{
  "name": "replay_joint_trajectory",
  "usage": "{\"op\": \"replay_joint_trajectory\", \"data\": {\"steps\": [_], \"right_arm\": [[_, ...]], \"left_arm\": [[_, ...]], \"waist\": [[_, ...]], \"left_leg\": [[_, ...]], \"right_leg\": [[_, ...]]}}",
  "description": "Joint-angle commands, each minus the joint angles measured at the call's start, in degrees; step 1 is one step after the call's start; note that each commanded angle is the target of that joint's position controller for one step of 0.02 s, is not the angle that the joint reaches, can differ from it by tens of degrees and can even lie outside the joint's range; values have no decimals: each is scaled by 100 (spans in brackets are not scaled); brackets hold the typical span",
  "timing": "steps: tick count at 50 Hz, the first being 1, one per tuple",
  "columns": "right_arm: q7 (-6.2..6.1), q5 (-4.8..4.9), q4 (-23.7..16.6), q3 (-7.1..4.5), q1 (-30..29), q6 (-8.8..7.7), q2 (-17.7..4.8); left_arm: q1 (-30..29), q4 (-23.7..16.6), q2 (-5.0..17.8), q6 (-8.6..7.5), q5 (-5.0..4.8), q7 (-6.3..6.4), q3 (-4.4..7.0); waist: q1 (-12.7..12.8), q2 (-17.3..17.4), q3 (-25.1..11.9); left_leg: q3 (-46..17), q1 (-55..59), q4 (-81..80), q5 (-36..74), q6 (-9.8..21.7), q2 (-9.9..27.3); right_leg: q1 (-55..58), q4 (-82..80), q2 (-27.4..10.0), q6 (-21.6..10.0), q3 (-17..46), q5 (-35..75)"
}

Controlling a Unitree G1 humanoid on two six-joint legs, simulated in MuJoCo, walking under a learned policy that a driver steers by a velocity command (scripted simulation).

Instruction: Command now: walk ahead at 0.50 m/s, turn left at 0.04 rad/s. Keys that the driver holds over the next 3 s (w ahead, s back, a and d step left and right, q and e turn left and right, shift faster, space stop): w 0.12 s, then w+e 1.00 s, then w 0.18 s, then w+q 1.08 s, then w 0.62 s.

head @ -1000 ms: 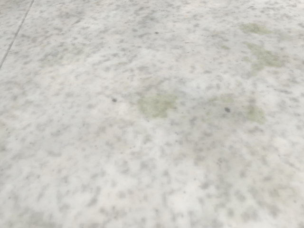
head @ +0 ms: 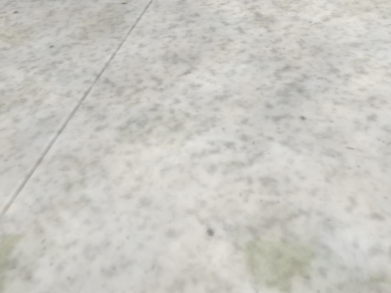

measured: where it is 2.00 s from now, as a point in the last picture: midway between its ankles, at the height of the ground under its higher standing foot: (287, 166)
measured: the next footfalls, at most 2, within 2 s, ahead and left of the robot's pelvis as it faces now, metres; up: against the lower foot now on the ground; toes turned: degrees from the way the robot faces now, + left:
left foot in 0.32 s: +0.36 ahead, +0.15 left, +0.00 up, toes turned -4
right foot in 0.86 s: +0.57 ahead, -0.16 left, +0.00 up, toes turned -24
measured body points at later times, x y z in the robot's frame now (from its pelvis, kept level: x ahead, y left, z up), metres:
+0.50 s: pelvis +0.27 +0.06 +0.00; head +0.30 +0.07 +0.45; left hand +0.38 +0.33 -0.13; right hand +0.36 -0.23 -0.10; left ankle +0.32 +0.16 -0.74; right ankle +0.21 -0.08 -0.66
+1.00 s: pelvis +0.51 -0.07 -0.01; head +0.54 -0.10 +0.44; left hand +0.74 +0.13 -0.11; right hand +0.51 -0.37 -0.12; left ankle +0.51 +0.11 -0.65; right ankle +0.53 -0.15 -0.74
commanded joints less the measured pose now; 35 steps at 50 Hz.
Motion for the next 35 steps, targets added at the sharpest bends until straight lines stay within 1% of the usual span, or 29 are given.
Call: {"op": "replay_joint_trajectory", "data": {"steps": [1, 3, 6, 7, 9, 11, 12, 14, 15, 16, 17, 18, 19, 20, 21, 22, 23, 24, 25, 27, 28, 30, 32, 35], "right_arm": [[-30, -48, -380, -100, 46, -9, -336], [-29, -66, -466, -71, -311, -22, -273], [28, -47, -565, -19, -860, -90, -143], [48, -45, -628, -6, -1103, -116, -115], [100, -17, -743, -5, -1469, -163, -120], [162, 7, -832, -26, -1688, -218, -188], [186, 9, -853, -48, -1698, -246, -252], [198, 4, -788, -114, -1431, -293, -419], [175, -8, -666, -185, -981, -311, -537], [120, -50, -458, -318, -205, -320, -808], [51, -152, -357, -427, 785, -301, -1227], [79, -145, -225, -487, 952, -225, -1539], [77, -107, -282, -355, 871, -208, -933], [56, -74, -285, -264, 528, -218, -670], [58, -97, -285, -209, 135, -226, -545], [68, -114, -260, -169, -130, -241, -382], [66, -153, -226, -156, -287, -278, -315], [64, -153, -191, -167, -388, -310, -279], [57, -143, -142, -184, -433, -342, -306], [30, -149, -34, -242, -411, -379, -443], [13, -159, 21, -265, -371, -376, -498], [-19, -162, 96, -295, -338, -346, -591], [-50, -140, 151, -320, -290, -305, -691], [-73, -73, 287, -372, -33, -222, -837]], "left_arm": [[-86, -263, 816, -120, -34, 44, 189], [6, -184, 908, -91, -39, 87, 217], [181, -74, 968, -33, -82, 128, 225], [333, -9, 993, -14, -111, 135, 232], [609, 124, 1040, 46, -149, 148, 245], [722, 194, 1077, 121, -174, 176, 267], [717, 213, 1110, 153, -186, 197, 286], [644, 226, 1182, 205, -184, 236, 329], [528, 209, 1178, 225, -183, 246, 326], [534, 183, 987, 222, -133, 243, 257], [522, -12, 568, 210, 22, 240, 105], [1378, -100, 43, 103, -110, 212, -41], [1051, 7, 705, 73, -255, 214, 114], [488, -148, 995, 72, -306, 215, 218], [250, -196, 922, 98, -261, 237, 223], [186, -223, 856, 136, -191, 234, 246], [293, -208, 746, 202, -198, 217, 256], [350, -200, 635, 268, -219, 208, 251], [326, -227, 528, 327, -220, 206, 241], [126, -356, 448, 405, -179, 209, 235], [9, -415, 433, 417, -163, 200, 232], [-213, -494, 387, 398, -158, 140, 213], [-571, -598, 325, 360, -155, 57, 177], [-1146, -831, 283, 347, -144, -43, 138]], "waist": [[-127, -649, -161], [-39, -561, -56], [159, -560, 47], [259, -529, 98], [381, -510, 182], [385, -559, 230], [322, -602, 222], [98, -715, 88], [-193, -719, -143], [-546, -617, -722], [-905, 88, -1710], [-481, 1731, -2410], [-712, 1024, -2000], [-716, 664, -1182], [-535, 342, -771], [-381, 384, -463], [-217, 512, -340], [-138, 517, -264], [-88, 441, -179], [-60, 258, -30], [-77, 190, 19], [-129, 128, 70], [-258, 75, 157], [-476, -12, 327]], "left_leg": [[-144, -775, -443, 444, -156, 390], [-102, -939, -1100, 1068, -233, 422], [51, -720, -2217, 2005, -235, 293], [96, -592, -2523, 2197, -243, 220], [115, -496, -2920, 2318, -255, 88], [39, -481, -3234, 2167, -209, 5], [-18, -406, -3382, 2017, -160, -19], [-9, 89, -3565, 1648, -49, -103], [110, 790, -3760, 1575, 64, -204], [78, 2053, -3707, 1636, 251, -93], [-1035, 3746, -3468, 1654, 604, 1032], [-3462, 5310, -4071, 467, 1442, 2186], [-3656, 4888, -4530, -632, 1287, 1992], [-2758, 4169, -4648, -643, 1050, 1805], [-2145, 3438, -4802, -64, 943, 1581], [-1654, 2891, -4983, 403, 928, 1405], [-1231, 2487, -5166, 735, 878, 1265], [-931, 2271, -5320, 963, 888, 1196], [-666, 2134, -5432, 1228, 924, 1200], [-282, 2074, -5580, 1617, 997, 1254], [-95, 2126, -5618, 1748, 1015, 1256], [324, 2242, -5654, 1935, 962, 1177], [714, 2303, -5660, 2043, 879, 1103], [1018, 2664, -5608, 2091, 811, 1213]], "right_leg": [[572, -1407, -1599, -1074, 1549, 940], [623, -1515, -1518, -1025, 1249, 1154], [660, -1536, -1296, -823, 785, 1280], [651, -1506, -1272, -798, 769, 1245], [808, -1387, -1359, -802, 889, 1159], [1091, -1166, -1508, -770, 1087, 1143], [1220, -1030, -1589, -720, 1201, 1154], [1350, -680, -1679, -603, 1387, 1385], [1256, -207, -1542, -493, 1306, 1920], [881, 757, -1201, -311, 1096, 2093], [-190, 2559, -726, -63, 786, 620], [-2218, 4323, -2, 237, 594, -2445], [-2773, 4953, -322, 239, 1080, -2362], [-3000, 5026, -548, 201, 989, -1823], [-2805, 4889, -774, 230, 877, -1369], [-2633, 4641, -916, 261, 891, -1058], [-2299, 4497, -1047, 285, 920, -847], [-2145, 4418, -1076, 314, 879, -749], [-2149, 4347, -1099, 348, 847, -665], [-2368, 4047, -1140, 422, 877, -330], [-2481, 3802, -1147, 456, 889, -101], [-2498, 3174, -1122, 462, 814, 488], [-2350, 2506, -1066, 421, 601, 979], [-2333, 1844, -989, 307, 317, 1083]]}}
